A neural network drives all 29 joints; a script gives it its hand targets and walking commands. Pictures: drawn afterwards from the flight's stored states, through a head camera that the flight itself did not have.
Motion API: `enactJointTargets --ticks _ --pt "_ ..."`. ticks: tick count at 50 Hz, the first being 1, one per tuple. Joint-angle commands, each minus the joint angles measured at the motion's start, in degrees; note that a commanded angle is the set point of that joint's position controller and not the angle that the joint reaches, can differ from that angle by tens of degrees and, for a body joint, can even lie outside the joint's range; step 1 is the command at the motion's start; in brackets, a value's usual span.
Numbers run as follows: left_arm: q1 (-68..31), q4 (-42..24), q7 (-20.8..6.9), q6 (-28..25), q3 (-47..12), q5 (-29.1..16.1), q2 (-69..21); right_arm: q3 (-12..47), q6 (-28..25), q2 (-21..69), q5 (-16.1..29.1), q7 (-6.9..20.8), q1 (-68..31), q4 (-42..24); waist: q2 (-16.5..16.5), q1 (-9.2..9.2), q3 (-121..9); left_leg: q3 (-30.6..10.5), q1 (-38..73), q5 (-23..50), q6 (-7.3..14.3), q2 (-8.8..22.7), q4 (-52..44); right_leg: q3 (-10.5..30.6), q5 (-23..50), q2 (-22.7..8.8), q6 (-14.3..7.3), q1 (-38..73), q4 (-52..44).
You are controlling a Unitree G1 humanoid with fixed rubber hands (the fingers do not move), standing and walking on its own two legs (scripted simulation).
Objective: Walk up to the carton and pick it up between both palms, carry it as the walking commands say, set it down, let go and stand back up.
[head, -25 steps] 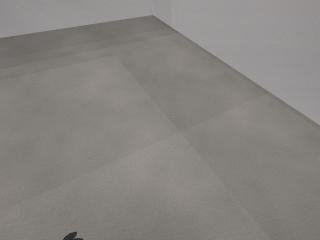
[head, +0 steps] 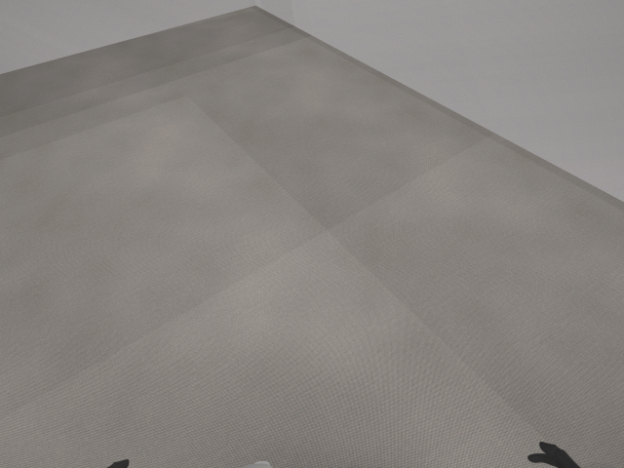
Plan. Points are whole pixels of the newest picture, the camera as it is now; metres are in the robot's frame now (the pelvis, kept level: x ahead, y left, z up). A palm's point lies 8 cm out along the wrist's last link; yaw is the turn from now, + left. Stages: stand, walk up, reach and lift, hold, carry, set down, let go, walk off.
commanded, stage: walk up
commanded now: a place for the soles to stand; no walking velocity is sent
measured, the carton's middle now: out of the picture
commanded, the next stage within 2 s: none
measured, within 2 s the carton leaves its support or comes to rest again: neither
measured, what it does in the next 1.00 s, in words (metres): walks backwards: left foot, then right foot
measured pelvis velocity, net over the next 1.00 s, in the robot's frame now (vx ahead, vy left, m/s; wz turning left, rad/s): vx -0.12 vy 0.02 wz -0.16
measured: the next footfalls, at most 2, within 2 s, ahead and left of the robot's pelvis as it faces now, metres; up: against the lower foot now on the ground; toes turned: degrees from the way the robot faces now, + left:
left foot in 0.22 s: +0.03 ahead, +0.12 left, +0.00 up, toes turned +2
right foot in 0.68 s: -0.02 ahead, -0.12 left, +0.00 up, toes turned -4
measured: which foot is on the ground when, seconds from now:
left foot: up 0.00-0.20, down 0.22-0.68, up 0.70-0.94, down 0.96-1.00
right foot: down 0.00-0.24, up 0.26-0.66, down 0.68-0.98, up 1.00-1.00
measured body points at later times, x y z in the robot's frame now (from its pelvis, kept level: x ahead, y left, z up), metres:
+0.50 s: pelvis -0.06 +0.03 +0.01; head -0.04 +0.08 +0.45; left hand +0.07 +0.30 -0.14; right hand +0.04 -0.31 -0.06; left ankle -0.01 +0.12 -0.73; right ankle -0.06 -0.10 -0.69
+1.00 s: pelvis -0.12 +0.02 +0.00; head -0.10 +0.02 +0.45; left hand +0.07 +0.28 -0.11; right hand -0.06 -0.32 -0.10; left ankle -0.09 +0.11 -0.73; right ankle -0.06 -0.11 -0.73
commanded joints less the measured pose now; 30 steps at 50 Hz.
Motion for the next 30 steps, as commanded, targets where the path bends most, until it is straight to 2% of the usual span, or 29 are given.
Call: enactJointTargets --ticks 1,4,6,8,9,10,11,12,13,14,15,16,17,20,23,25,27,30 --pt "-3.49 -7.45 1.33 -1.71 4.57 3.26 13.83 -3.72 -1.12 -11.89 0.89 -0.88 -1.75 -1.17 -9.32 2.21 -10.16 -4.4 -5.63 0.46 -0.78 -0.8 1.45 14.91 10.99 -10.57 -10.0 18.07 -15.21" --pt "-2.5 -8.19 1.36 -1.09 4.49 3.27 13.57 -3.03 -0.97 -10.64 0.84 -1.0 -2.24 -1.26 -11.66 3.12 -9.7 -2.45 -2.38 -0.11 -0.68 -0.79 -7.1 14.94 12.0 -11.09 -11.36 17.39 -14.78" --pt "-2.5 -8.69 1.18 -0.75 4.47 3.44 13.87 -3.02 -0.9 -10.54 0.75 -0.75 -1.25 -1.18 -13.06 3.04 -9.09 -1.7 2.28 0.54 -0.05 -1.15 -12.23 15.54 9.63 -11.77 -11.76 13.41 -15.95" --pt "-4.21 -9.32 0.9 -0.42 4.46 3.35 14.11 -3.22 -1.07 -10.61 0.52 -0.47 2.35 -0.3 -14.07 1.41 -8.72 -0.97 9.03 3.02 0.94 -1.28 -19.67 15.75 5.26 -12.0 -10.82 8.35 -16.52" --pt "-6.17 -9.61 0.71 -0.21 4.43 3.01 14.24 -3.4 -1.24 -10.53 0.4 -0.38 5.73 0.75 -13.47 -0.67 -8.82 0.11 15.26 7.76 1.49 -1.64 -26.23 14.19 1.54 -11.02 -9.24 4.23 -15.9" --pt "-7.93 -9.96 0.57 -0.05 4.14 2.69 13.15 -4.0 -1.42 -11.4 0.04 -0.46 9.19 1.87 -10.67 -2.95 -9.01 0.01 21.47 10.73 2.5 -1.11 -31.82 11.64 -3.11 -8.78 -6.72 -0.7 -13.72" --pt "-8.56 -10.7 0.56 -0.15 3.63 2.3 10.58 -5.22 -1.6 -15.21 -0.97 -0.71 11.77 1.95 -2.02 -5.14 -9.3 -9.01 27.36 4.67 5.37 6.21 -37.31 7.59 -8.99 -5.11 -2.82 -9.89 -7.66" --pt "-6.49 -10.46 0.69 -0.49 3.35 1.82 9.08 -6.34 -1.61 -20.68 -1.85 -0.63 8.43 -0.02 10.38 -4.12 -5.85 -26.76 23.0 -6.73 9.39 19.26 -47.3 1.56 -14.62 1.57 0.02 -15.9 3.74" --pt "-7.4 -9.76 0.88 -0.64 4.42 2.78 13.59 -5.66 -1.65 -20.97 -1.93 -0.6 0.87 -2.03 2.63 -2.04 -1.02 -26.04 13.48 -8.44 13.01 22.45 -48.64 4.95 -13.09 -0.26 0.66 -13.71 12.42" --pt "-5.25 -8.56 0.67 -0.67 4.9 2.95 14.18 -5.54 -2.03 -18.83 -2.07 -0.82 -3.1 -3.57 1.83 -0.2 -0.62 -23.69 10.3 -6.39 12.98 21.35 -47.62 5.35 -11.05 -0.72 0.41 -11.36 18.27" --pt "-3.94 -7.16 0.3 -0.72 5.01 2.84 14.3 -5.08 -2.44 -16.29 -2.08 -0.86 -3.71 -4.3 0.53 0.36 -0.08 -19.54 12.94 -2.09 11.6 17.93 -45.83 6.42 -7.67 -0.06 0.37 -12.03 20.99" --pt "-2.61 -6.57 -0.06 -0.8 4.97 2.82 13.89 -4.94 -2.66 -15.1 -2.0 -0.89 -3.66 -4.66 0.55 0.39 -1.4 -16.35 16.12 2.85 11.49 15.94 -43.62 6.22 -5.5 -0.25 0.82 -12.6 22.24" --pt "-1.51 -5.91 -0.32 -0.82 4.88 2.94 13.68 -4.82 -2.88 -14.86 -1.68 -0.78 -3.55 -4.93 1.3 0.44 -3.1 -14.22 18.6 6.69 11.24 14.81 -42.03 5.74 -4.11 -0.56 1.14 -13.22 23.75" --pt "-1.59 -5.97 -0.51 -0.87 4.48 2.75 13.14 -5.02 -2.84 -14.63 -1.36 -0.42 -3.13 -5.63 4.39 -0.29 -5.24 -11.41 24.03 10.73 11.32 14.21 -39.53 4.21 -4.15 -1.6 2.17 -14.62 24.07" --pt "-2.97 -7.02 -0.56 -0.64 4.51 2.88 12.6 -5.4 -2.55 -14.96 -1.45 -0.49 -1.63 -5.53 6.77 -1.42 -5.48 -12.59 25.86 12.27 12.18 17.22 -39.06 3.99 -7.17 -3.33 2.58 -14.52 20.8" --pt "-3.13 -7.65 -0.67 -0.57 4.61 3.09 12.37 -5.68 -2.44 -15.5 -1.44 -0.61 -1.17 -5.28 8.11 -1.75 -6.5 -12.82 26.37 14.59 13.5 19.95 -38.37 3.15 -8.95 -4.7 2.41 -13.58 18.46" --pt "-2.63 -8.06 -0.98 -0.45 4.81 3.23 12.54 -5.95 -2.49 -16.2 -1.29 -0.78 -2.23 -5.36 9.72 -1.2 -7.11 -12.41 24.05 14.25 14.12 22.3 -38.47 2.7 -9.46 -6.47 1.9 -10.75 15.61" --pt "0.64 -7.16 -1.48 -0.43 5.12 3.47 12.85 -6.12 -2.55 -16.61 -1.0 -0.84 -4.53 -5.27 11.53 0.41 -8.82 -9.3 19.74 11.37 12.4 21.93 -36.03 1.55 -9.05 -6.61 0.5 -3.35 8.31"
